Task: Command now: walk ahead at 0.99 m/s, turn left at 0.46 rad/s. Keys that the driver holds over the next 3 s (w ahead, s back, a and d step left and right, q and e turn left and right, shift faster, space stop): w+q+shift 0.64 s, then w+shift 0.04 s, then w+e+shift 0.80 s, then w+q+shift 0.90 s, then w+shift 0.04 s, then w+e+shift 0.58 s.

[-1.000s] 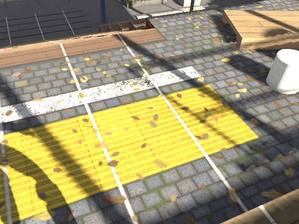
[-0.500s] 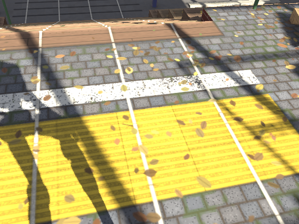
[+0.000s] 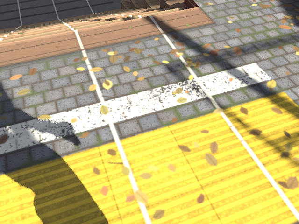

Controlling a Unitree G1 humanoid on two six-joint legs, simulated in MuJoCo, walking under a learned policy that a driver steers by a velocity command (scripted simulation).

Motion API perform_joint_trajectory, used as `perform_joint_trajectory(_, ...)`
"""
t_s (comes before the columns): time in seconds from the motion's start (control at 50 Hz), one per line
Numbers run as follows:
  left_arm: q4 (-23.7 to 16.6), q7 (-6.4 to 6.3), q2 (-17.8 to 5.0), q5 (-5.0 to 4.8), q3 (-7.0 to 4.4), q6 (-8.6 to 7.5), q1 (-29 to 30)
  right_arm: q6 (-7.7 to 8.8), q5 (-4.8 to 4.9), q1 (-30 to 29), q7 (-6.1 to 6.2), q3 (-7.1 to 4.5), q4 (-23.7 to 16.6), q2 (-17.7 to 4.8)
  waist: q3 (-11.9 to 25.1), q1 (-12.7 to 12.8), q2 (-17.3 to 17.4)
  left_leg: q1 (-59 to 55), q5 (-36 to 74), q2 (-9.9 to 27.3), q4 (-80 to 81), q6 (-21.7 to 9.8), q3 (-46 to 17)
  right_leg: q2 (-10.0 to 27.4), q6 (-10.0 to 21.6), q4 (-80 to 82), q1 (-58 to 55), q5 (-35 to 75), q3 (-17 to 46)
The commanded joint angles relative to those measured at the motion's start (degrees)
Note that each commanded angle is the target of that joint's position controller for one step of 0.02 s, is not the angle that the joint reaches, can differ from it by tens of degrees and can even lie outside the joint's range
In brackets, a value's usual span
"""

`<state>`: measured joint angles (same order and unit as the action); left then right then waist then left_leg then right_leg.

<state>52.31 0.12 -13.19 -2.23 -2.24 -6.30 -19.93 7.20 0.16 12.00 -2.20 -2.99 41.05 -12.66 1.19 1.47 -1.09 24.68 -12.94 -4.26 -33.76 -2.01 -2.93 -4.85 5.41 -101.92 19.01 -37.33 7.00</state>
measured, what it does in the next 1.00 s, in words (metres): walks ahead, turning left: right foot, then left foot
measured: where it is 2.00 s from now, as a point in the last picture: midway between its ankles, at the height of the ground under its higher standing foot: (76, 49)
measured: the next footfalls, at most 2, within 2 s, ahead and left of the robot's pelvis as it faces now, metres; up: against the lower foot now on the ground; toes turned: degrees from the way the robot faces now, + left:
right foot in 0.30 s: +0.49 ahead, -0.09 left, +0.00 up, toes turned +21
left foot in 0.72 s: +0.77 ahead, +0.35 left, +0.00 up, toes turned +40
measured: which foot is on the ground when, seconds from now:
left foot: down 0.00-0.30, up 0.32-0.70, down 0.72-1.00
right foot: up 0.00-0.28, down 0.30-0.70, up 0.72-1.00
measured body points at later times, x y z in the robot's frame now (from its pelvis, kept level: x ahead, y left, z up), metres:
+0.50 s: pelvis +0.45 +0.05 +0.01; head +0.46 +0.06 +0.46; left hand +0.38 +0.34 -0.11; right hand +0.71 -0.14 -0.07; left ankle +0.42 +0.16 -0.62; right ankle +0.45 -0.10 -0.72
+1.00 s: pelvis +0.82 +0.31 +0.01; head +0.83 +0.31 +0.46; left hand +0.81 +0.62 -0.09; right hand +0.98 +0.11 -0.11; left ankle +0.74 +0.32 -0.72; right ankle +1.04 +0.23 -0.62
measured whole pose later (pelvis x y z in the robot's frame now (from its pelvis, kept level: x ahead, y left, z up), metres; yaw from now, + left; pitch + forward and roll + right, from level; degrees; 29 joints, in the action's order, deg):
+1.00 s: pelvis +0.82 +0.31 +0.01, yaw +33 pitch -2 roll +2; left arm 43.6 0.6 -16.5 -3.1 -2.0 -2.9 -10.3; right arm 6.7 -1.3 23.8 -1.5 -2.9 45.0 -13.5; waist -2.1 -3.2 -2.4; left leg 0.9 -17.7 -5.8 -19.7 -5.2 9.4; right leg 7.8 2.0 -65.7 45.1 -2.9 6.4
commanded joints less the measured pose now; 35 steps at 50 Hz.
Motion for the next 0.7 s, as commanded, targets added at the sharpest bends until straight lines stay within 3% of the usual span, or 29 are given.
perform_joint_trajectory(0.02,-11.57,0.31,-4.35,0.22,0.55,-3.87,11.26,-0.63,-1.31,15.61,0.94,-2.11,1.19,-5.82,3.79,-7.06,0.4,-39.18,-21.27,22.25,19.19,-18.22,-47.79,6.47,0.45,8.61,44.52,16.11,0.77)
perform_joint_trajectory(0.04,-12.42,0.0,-3.75,1.97,0.05,-3.66,14.92,0.84,-1.71,11.98,0.64,-1.49,0.99,-5.86,0.2,-3.81,-5.51,-27.53,-17.14,20.0,18.89,-17.53,-47.07,7.85,0.69,18.92,37.6,20.99,3.85)
perform_joint_trajectory(0.06,-13.26,-0.49,-2.43,3.73,0.13,-2.83,16.75,1.23,-0.58,9.4,1.09,-1.41,1.19,-5.72,-3.42,-1.31,-6.11,-15.85,-8.46,15.45,20.32,-17.24,-40.35,8.63,-1.8,29.5,30.98,22.77,3.85)
perform_joint_trajectory(0.08,-13.79,-0.9,-2.29,3.98,0.0,-2.3,15.24,0.88,-0.07,6.08,1.76,-1.24,1.07,-5.99,-4.83,1.55,0.11,-9.31,-4.13,13.16,20.73,-16.78,-34.7,9.8,-3.97,39.36,25.31,23.24,3.85)
perform_joint_trajectory(0.1,-14.9,-1.3,-3.74,4.2,0.01,-2.27,18.4,0.5,0.49,5.03,2.61,-1.04,1.33,-5.55,-6.65,0.93,3.02,-3.48,3.27,10.36,21.64,-15.96,-29.04,9.58,-5.79,48.38,20.1,27.15,1.85)
perform_joint_trajectory(0.12,-16.01,-0.92,-3.02,4.1,0.3,-2.27,21.11,0.06,0.9,5.89,3.29,-1.14,1.95,-5.71,-6.32,0.49,3.94,1.16,8.05,7.57,21.56,-14.3,-23.61,7.77,-6.43,56.77,11.99,33.93,-0.59)
perform_joint_trajectory(0.14,-16.8,-0.36,-1.73,3.23,0.63,-1.98,23.14,-0.07,1.25,6.89,3.57,-1.59,2.35,-7.04,-6.2,-0.22,3.64,6.64,7.4,6.01,23.0,-13.21,-20.92,5.34,-6.91,62.74,3.05,38.16,-3.37)
perform_joint_trajectory(0.16,-17.69,-0.1,-1.71,2.36,0.4,-1.61,24.08,0.07,1.58,9.44,3.65,-2.16,3.05,-8.6,-5.71,-1.18,4.3,8.73,6.85,6.97,24.98,-13.02,-22.24,3.79,-7.6,64.47,-2.82,41.71,-4.54)
perform_joint_trajectory(0.2,-18.73,-0.36,-3.95,1.39,-0.53,-1.18,24.66,-0.06,3.07,12.64,3.45,-2.26,3.59,-7.78,-5.29,-2.1,4.47,2.54,3.35,7.15,22.53,-11.15,-24.45,3.72,-7.66,70.19,-4.66,43.4,-1.6)
perform_joint_trajectory(0.24,-19.57,-0.35,-5.57,1.06,-1.43,-1.73,25.68,-0.84,3.36,16.04,3.16,-2.06,4.44,-5.96,-3.83,-2.53,3.83,-6.0,8.72,7.07,17.15,-9.08,-24.99,3.14,-6.06,75.03,-5.61,40.6,-1.27)
perform_joint_trajectory(0.26,-19.1,-0.42,-7.08,0.93,-2.41,-2.17,22.5,-1.3,2.87,16.06,2.92,-2.02,4.38,-5.82,-0.74,-0.46,3.8,-8.72,18.64,5.65,10.46,-7.63,-23.65,2.13,-4.67,75.88,-10.44,37.63,-2.2)
perform_joint_trajectory(0.28,-17.6,-0.57,-8.95,0.95,-3.51,-2.49,14.03,-1.59,2.01,14.01,2.41,-2.16,3.39,-6.68,5.21,4.4,4.33,-7.2,27.28,4.05,-0.28,-5.68,-21.19,3.93,-2.91,73.21,-21.05,35.52,-1.58)
perform_joint_trajectory(0.3,-15.22,-1.34,-11.96,0.63,-4.47,-2.15,-1.63,-1.78,0.41,10.15,2.0,-1.66,0.9,-5.93,14.95,11.7,2.93,2.16,24.18,1.96,-17.98,-3.81,-17.54,11.93,0.39,69.13,-39.18,25.4,5.31)
perform_joint_trajectory(0.32,-13.55,-0.82,-16.2,1.77,-4.81,-2.13,-8.5,-1.52,2.41,19.98,1.56,0.92,-0.42,1.13,27.45,7.39,-17.48,17.25,-15.49,-3.31,-39.05,-1.44,-12.97,29.78,11.26,75.88,-57.27,8.24,35.74)
perform_joint_trajectory(0.34,-13.07,-0.27,-13.08,1.37,-4.68,-1.95,-6.42,-2.08,4.62,18.7,2.57,0.74,-0.6,-3.09,22.61,7.47,-19.71,26.32,-15.54,2.81,-47.28,-1.53,-8.59,31.14,11.35,82.1,-53.65,-7.89,46.21)
perform_joint_trajectory(0.36,-13.81,-0.7,-8.76,1.28,-3.97,-1.32,-2.2,-2.52,3.86,11.57,3.07,-0.09,-1.26,-6.13,10.96,8.52,-13.35,30.5,-10.57,5.33,-47.81,-1.97,-6.33,27.32,8.06,83.85,-45.3,-3.61,36.53)
perform_joint_trajectory(0.38,-13.07,-0.75,-7.48,1.78,-3.44,-0.72,0.5,-2.68,2.25,6.08,3.05,-0.4,-2.51,-6.82,3.7,7.54,-4.76,29.39,-7.08,7.32,-46.41,-1.95,-4.56,24.88,6.19,84.58,-36.15,9.68,26.75)
perform_joint_trajectory(0.4,-12.4,-0.47,-6.26,2.71,-3.03,-0.38,2.39,-2.67,1.12,2.68,2.74,-0.6,-3.73,-6.1,-0.72,5.86,-1.16,27.4,-5.47,8.74,-44.52,-2.02,-3.83,22.64,5.42,85.84,-28.5,18.8,20.38)
perform_joint_trajectory(0.42,-11.64,-0.34,-4.76,3.61,-2.45,-0.28,3.88,-3.19,1.55,2.14,2.22,-0.63,-4.77,-4.4,-2.58,3.42,-1.97,25.12,-4.93,10.46,-43.8,-2.19,-3.98,21.19,4.67,87.06,-23.14,23.38,15.11)
perform_joint_trajectory(0.46,-9.93,0.27,-2.12,2.72,-1.81,-0.33,5.44,-4.47,3.17,0.94,1.58,0.15,-7.21,-1.35,-4.16,1.09,-3.83,25.39,-6.0,13.25,-42.68,-2.44,-3.26,20.55,3.76,89.19,-18.35,28.41,7.66)
perform_joint_trajectory(0.48,-9.39,0.4,-2.23,2.17,-1.76,-0.33,6.61,-5.0,3.19,-0.03,1.29,0.5,-8.52,-0.73,-5.29,-0.2,-3.27,26.3,-5.71,14.33,-41.53,-2.28,-3.21,21.07,3.56,90.29,-16.02,31.84,4.76)
perform_joint_trajectory(0.54,-9.33,-0.12,-6.64,2.07,-2.6,-0.67,11.08,-4.91,1.81,-2.8,0.14,0.9,-10.96,-2.69,-7.57,-2.65,-1.46,22.95,5.58,14.79,-31.49,-0.86,-1.44,18.69,2.1,93.8,-9.38,39.11,-6.38)
perform_joint_trajectory(0.6,-8.25,-0.63,-10.81,1.98,-3.25,-1.09,7.98,-4.33,1.18,-8.64,-1.33,0.73,-11.95,-4.62,-7.96,-0.39,2.33,13.25,19.11,11.04,-16.55,-1.84,5.41,15.28,-0.76,95.25,-9.6,45.31,-15.32)
perform_joint_trajectory(0.64,-7.88,-0.69,-14.46,2.2,-3.78,-0.83,4.67,-4.17,1.34,-10.19,-1.9,-0.19,-12.64,-7.14,-6.02,-1.07,0.2,6.38,18.59,6.13,-11.74,-3.65,9.93,15.82,-1.98,91.32,-15.2,68.17,-17.67)
perform_joint_trajectory(0.66,-7.64,-0.8,-16.2,2.19,-4.04,-0.39,2.45,-4.22,1.54,-9.74,-1.99,-0.69,-13.03,-8.42,-4.42,-2.41,-2.37,3.21,14.72,3.59,-11.13,-4.7,11.37,17.12,-1.86,86.97,-18.4,82.01,-17.6)
perform_joint_trajectory(0.68,-7.59,-0.96,-17.94,2.09,-4.36,0.16,1.63,-4.5,1.77,-5.86,-1.92,-1.59,-12.66,-10.14,-2.03,-5.73,-4.92,-2.0,9.95,1.34,-11.06,-6.07,12.02,18.69,-1.34,79.66,-20.27,94.13,-17.34)
perform_joint_trajectory(0.7,-7.46,-0.91,-18.35,2.01,-4.17,0.52,1.6,-4.93,1.66,3.83,-1.44,-3.05,-10.46,-12.57,2.72,-11.29,-5.51,-14.73,8.26,0.12,-9.06,-8.62,10.41,20.0,-0.54,68.53,-17.66,100.06,-16.08)
Over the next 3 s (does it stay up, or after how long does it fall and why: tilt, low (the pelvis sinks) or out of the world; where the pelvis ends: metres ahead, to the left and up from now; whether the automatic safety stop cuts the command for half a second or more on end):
stays up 2.41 1.00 -0.34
